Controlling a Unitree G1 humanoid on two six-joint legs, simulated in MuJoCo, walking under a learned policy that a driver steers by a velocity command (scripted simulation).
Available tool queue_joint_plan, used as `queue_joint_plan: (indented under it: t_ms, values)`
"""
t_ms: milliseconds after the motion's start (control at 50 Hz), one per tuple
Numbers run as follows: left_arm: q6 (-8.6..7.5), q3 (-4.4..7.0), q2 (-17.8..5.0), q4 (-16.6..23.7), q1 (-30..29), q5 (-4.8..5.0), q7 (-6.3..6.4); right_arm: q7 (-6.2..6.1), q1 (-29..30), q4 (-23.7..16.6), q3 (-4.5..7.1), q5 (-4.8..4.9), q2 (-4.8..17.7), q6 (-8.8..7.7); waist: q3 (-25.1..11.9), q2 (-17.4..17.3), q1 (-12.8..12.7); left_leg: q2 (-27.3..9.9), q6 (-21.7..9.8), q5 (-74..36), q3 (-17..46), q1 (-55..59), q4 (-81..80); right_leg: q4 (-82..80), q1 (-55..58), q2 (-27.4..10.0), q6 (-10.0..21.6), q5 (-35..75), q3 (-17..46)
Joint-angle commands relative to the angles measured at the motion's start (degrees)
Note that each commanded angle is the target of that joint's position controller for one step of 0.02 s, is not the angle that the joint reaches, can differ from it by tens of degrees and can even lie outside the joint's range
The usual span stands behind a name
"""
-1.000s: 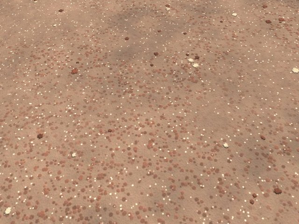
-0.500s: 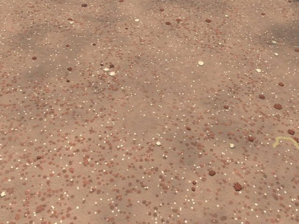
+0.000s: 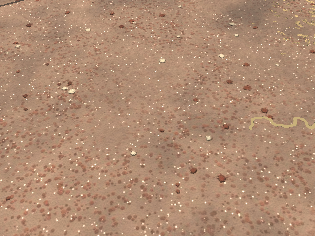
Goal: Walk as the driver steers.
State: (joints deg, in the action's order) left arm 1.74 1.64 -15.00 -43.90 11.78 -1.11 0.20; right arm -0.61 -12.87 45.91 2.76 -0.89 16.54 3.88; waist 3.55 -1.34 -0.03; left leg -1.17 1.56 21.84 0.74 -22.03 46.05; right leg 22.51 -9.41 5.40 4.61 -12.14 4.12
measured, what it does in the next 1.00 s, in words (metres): steps on the spot: left foot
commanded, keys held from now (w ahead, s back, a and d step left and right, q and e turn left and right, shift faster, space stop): no key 0.86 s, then w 0.14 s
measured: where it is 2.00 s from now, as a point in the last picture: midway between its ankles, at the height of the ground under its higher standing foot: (184, 221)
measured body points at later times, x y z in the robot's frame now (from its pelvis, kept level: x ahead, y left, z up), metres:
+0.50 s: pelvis +0.01 +0.04 +0.00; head +0.01 +0.04 +0.45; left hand +0.05 +0.30 -0.15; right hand +0.08 -0.22 -0.13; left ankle +0.01 +0.12 -0.74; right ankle -0.01 -0.08 -0.74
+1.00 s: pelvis +0.02 +0.04 +0.00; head +0.02 +0.05 +0.45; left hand +0.02 +0.28 -0.16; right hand +0.02 -0.20 -0.16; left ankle +0.00 +0.12 -0.74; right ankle -0.01 -0.07 -0.73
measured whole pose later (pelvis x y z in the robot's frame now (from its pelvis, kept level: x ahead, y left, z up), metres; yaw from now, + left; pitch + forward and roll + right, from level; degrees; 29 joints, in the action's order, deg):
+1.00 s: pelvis +0.02 +0.04 +0.00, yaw -1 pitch -1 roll +0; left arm 0.7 -1.0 -11.5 -65.3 16.4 -1.9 1.6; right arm -1.6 -16.9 63.0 0.3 -0.8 11.7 0.4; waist -0.4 0.5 0.4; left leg 4.1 -5.0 15.4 -0.1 -8.4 23.6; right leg 32.5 -11.6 1.5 2.8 -23.0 2.5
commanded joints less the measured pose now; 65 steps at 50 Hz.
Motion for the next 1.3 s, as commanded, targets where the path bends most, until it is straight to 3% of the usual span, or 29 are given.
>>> queue_joint_plan:
  t_ms: [20, 80, 100, 120, 140, 160, 180, 200, 240, 300, 420, 620, 860, 880, 920, 960, 980, 1020, 1060, 1120, 1180, 1200, 1220, 1240, 1260, 1280, 1300]
  values:
    - [-0.61, 1.77, -8.7, 1.7, 0.6, -0.46, 0.27, -0.6, 1.1, -3.1, 0.55, 0.4, 3.8, -0.91, -3.2, 8.1, -1.3, 1.1, -1.1, 0.9, -0.5, 3.9, -6.2, -4.0, 0.4, -15.7, 7.9, 19.7, 12.1]
    - [-0.63, 0.94, -7.7, 0.7, -1.8, 0.26, 0.66, -1.25, -2.2, -1.3, -0.08, 0.41, 2.3, -1.75, -3.5, 6.1, 1.6, 1.6, -2.5, -8.0, -0.9, 13.8, -22.4, -0.9, -2.9, -14.4, 5.3, 19.2, 12.6]
    - [-0.97, 0.31, -6.3, 0.4, -1.2, 0.46, 0.77, -1.58, -2.8, -0.8, -0.3, -0.19, 2.8, -2.54, -4.3, 3.7, 1.8, -1.5, -2.9, -15.7, 2.8, 19.9, -28.7, -0.4, -5.9, -13.3, 2.5, 15.2, 12.6]
    - [-1.45, -0.55, -3.8, 0.3, 1.0, 0.45, 0.64, -1.99, -3.4, -0.8, -0.23, -1.17, 5.7, -3.48, -6.3, -2.6, 0.1, -10.3, -4.4, -22.0, 11.9, 24.3, -31.4, 3.1, -8.1, -9.9, -0.1, 8.2, 9.4]
    - [-0.91, -0.35, -3.8, -1.1, 4.2, 0.95, 0.69, -1.47, 1.3, -1.1, 0.01, -0.05, 8.3, -3.64, -4.6, -6.9, -3.4, -14.1, -9.1, -28.4, 14.7, 15.3, -29.4, 1.1, -3.6, -3.8, -1.2, -3.5, 4.2]
    - [-0.49, -0.39, -5.0, -2.8, 4.0, 0.1, 0.91, -0.78, 3.6, -1.1, -0.6, 0.18, 5.6, -3.85, -4.4, -5.9, -3.0, -12.5, -9.3, -24.7, 12.8, 12.0, -28.8, -1.1, 1.7, -5.0, -1.5, -2.6, 3.8]
    - [-0.44, -0.26, -5.5, -3.7, 3.0, 0.0, 0.86, -0.42, 4.3, -0.9, -1.12, 0.13, 4.1, -4.06, -3.3, -5.7, -2.3, -9.0, -7.0, -19.6, 10.3, 11.4, -28.9, -2.8, 2.3, -5.3, -1.4, 1.0, 5.2]
    - [-0.61, -0.01, -6.4, -4.4, 1.9, 0.23, 0.79, -0.45, 3.8, -0.4, -1.12, 0.06, 4.2, -4.02, -2.2, -5.1, -1.3, -6.3, -5.4, -17.0, 8.3, 12.1, -28.8, -3.2, 1.8, -5.8, -1.6, 4.2, 5.7]
    - [-0.95, 0.07, -6.7, -5.7, 1.9, 0.27, 0.62, -0.94, 1.3, 1.5, -1.05, 0.52, 4.8, -4.19, -2.5, -4.4, -0.5, -5.0, -4.8, -18.2, 7.0, 14.5, -28.4, -3.3, 0.8, -6.9, -1.7, 7.6, 6.2]
    - [-1.3, -0.45, -5.2, -8.4, 2.3, 0.52, 1.05, -0.97, 0.7, 3.2, -1.2, 0.55, 4.1, -4.19, -2.6, -0.4, -0.1, -5.1, -5.3, -18.5, 6.8, 16.7, -27.8, -4.6, -0.7, -7.0, -2.4, 6.8, 6.1]
    - [-1.23, -0.77, -4.7, -12.7, 2.5, 0.54, 1.46, -1.01, 1.1, 6.6, -1.5, 0.4, 3.8, -4.31, -1.8, 1.1, 0.0, -4.8, -5.6, -16.8, 6.9, 15.8, -28.6, -5.3, -0.2, -7.5, -2.7, 6.8, 6.1]
    - [-1.25, -1.5, -4.0, -17.9, 3.7, 0.59, 1.91, -1.14, -0.3, 11.7, -2.34, 0.42, 2.7, -4.39, -1.4, 1.0, -0.2, -4.1, -5.6, -16.3, 6.9, 15.1, -29.2, -5.1, 0.5, -8.2, -2.6, 7.0, 5.6]
    - [-1.33, -2.24, -2.0, -21.3, 5.0, 0.64, 2.3, -1.45, -3.0, 15.6, -3.0, 0.43, 0.8, -4.42, -0.7, 1.0, -0.1, -3.5, -5.7, -16.6, 6.8, 14.5, -28.9, -4.5, -0.1, -8.5, -2.7, 6.8, 4.9]
    - [-1.3, -2.36, -1.5, -21.5, 5.5, 0.55, 2.32, -1.41, -3.6, 15.9, -3.0, 0.34, 0.7, -4.38, -1.8, 0.8, 0.1, -3.2, -5.8, -10.8, 7.0, 15.0, -29.8, -4.4, 0.1, -7.9, -2.6, 3.2, 4.4]
    - [-1.16, -2.03, -1.8, -21.0, 5.4, 0.08, 2.24, -1.36, -4.7, 16.2, -1.84, 0.32, 3.2, -3.79, -0.7, -2.0, 0.7, -3.0, -7.7, 7.0, 9.5, 14.2, -31.1, 0.9, -3.8, -4.5, -1.6, -8.8, 1.4]
    - [-1.27, -1.91, -1.3, -19.1, 3.0, -0.95, 1.58, -1.17, -9.0, 17.0, -0.73, 0.22, 4.8, -3.16, 2.8, -5.7, 2.5, -8.7, -12.3, 24.6, 18.6, 13.6, -36.3, 10.2, -12.8, -2.1, -0.9, -16.5, -2.4]
    - [-1.67, -2.1, -0.3, -18.1, 1.8, -1.51, 1.15, -1.12, -11.0, 17.6, -0.3, 0.09, 4.9, -3.16, 4.9, -6.7, 3.2, -12.8, -15.0, 28.0, 23.6, 12.4, -38.8, 14.9, -15.3, -3.1, -0.9, -15.5, -4.6]
    - [-2.76, -1.83, -0.6, -16.2, -0.5, -1.38, 0.48, -0.88, -11.9, 17.7, 0.06, -0.58, 4.1, -4.0, 6.9, -4.8, 3.2, -16.6, -17.6, 23.6, 27.6, 12.0, -41.6, 23.3, -20.3, -6.3, -0.9, -15.2, -4.1]
    - [-3.94, -1.45, -0.8, -15.4, -0.1, -1.0, -0.29, -0.7, -10.5, 16.9, 0.46, -0.48, 4.3, -5.15, 5.1, -2.6, 1.6, -15.7, -16.9, 16.3, 23.9, 14.0, -41.0, 24.3, -21.7, -7.8, -1.0, -14.3, -3.9]
    - [-4.86, -0.97, -0.3, -14.4, 0.0, -0.36, -0.95, -0.56, -8.5, 16.1, 0.73, -0.04, 4.0, -6.17, 3.2, -4.0, 0.2, -11.0, -14.3, 8.3, 15.3, 10.6, -38.5, 16.3, -13.5, -6.4, -1.2, -11.1, -6.7]
    - [-4.89, -0.45, 0.7, -17.0, 8.8, 0.05, -0.52, -0.26, -6.5, 15.2, 0.96, 0.43, 3.7, -6.2, 2.2, -2.3, -3.7, -7.2, -12.4, 9.6, 9.8, -1.6, -31.0, 4.0, 5.9, -2.8, -1.0, -2.8, -10.7]
    - [-5.18, 0.12, -0.6, -18.3, 13.6, -0.19, -0.08, -0.12, -6.2, 14.6, 0.48, -0.01, 2.1, -6.53, 1.0, 0.9, -5.3, -5.0, -11.2, 10.3, 7.6, -7.0, -24.4, 1.3, 13.6, -4.4, -0.8, -6.1, -7.4]
    - [-5.77, 1.1, -4.7, -19.2, 20.3, -1.15, 0.48, 0.35, -4.7, 13.0, -0.66, -0.32, -1.9, -7.07, -1.0, 12.4, -7.9, 1.0, -8.7, 7.4, -0.2, -12.3, -6.0, -8.9, 18.5, -17.5, 0.9, -20.0, 11.1]
    - [-5.39, 2.37, -9.9, -20.7, 25.7, -0.47, 0.45, 0.81, -4.2, 10.8, -0.74, -0.41, -2.6, -7.29, -1.0, 19.4, -7.8, 5.7, -8.1, 11.5, -3.9, -22.1, 8.1, -18.1, 18.7, -27.8, 6.5, -36.9, 33.2]
    - [-5.04, 1.93, -7.4, -19.7, 20.4, -0.27, 0.49, 1.31, -2.7, 10.4, 0.05, -1.83, 1.4, -7.25, 4.1, 10.2, -4.4, 0.9, -8.7, 7.2, 0.0, -23.3, 16.1, -17.6, 12.4, -28.0, 7.8, -38.2, 32.5]
    - [-5.53, 1.39, -5.3, -17.3, 14.6, -0.08, -0.01, 2.04, -1.8, 10.6, -0.02, -1.63, 0.6, -7.49, 6.2, 5.6, -2.0, -1.3, -8.6, 0.7, 1.3, -22.8, 17.3, -17.1, 8.1, -25.1, 7.0, -31.7, 26.7]
    - [-6.15, 1.13, -4.1, -16.3, 11.8, 0.01, -0.26, 2.49, -2.7, 11.2, -0.32, -1.1, -0.7, -7.83, 5.7, 4.3, -0.4, -2.7, -7.7, -4.0, 1.5, -20.5, 16.4, -17.6, 6.6, -22.1, 5.9, -22.3, 20.4]
Velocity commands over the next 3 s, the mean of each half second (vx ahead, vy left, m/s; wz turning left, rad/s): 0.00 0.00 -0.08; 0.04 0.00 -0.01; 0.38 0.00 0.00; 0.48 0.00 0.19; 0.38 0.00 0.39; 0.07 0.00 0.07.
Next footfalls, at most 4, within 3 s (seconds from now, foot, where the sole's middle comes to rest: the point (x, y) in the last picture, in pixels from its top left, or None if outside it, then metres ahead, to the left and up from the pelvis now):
0.12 left None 0.05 0.12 -0.78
1.20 right None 0.13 -0.09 -0.78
1.68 left None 0.48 0.05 -0.78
2.22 right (186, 163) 0.82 -0.08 -0.78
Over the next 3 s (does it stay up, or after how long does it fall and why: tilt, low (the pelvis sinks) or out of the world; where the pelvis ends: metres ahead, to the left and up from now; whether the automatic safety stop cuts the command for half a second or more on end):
stays up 0.78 0.04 0.00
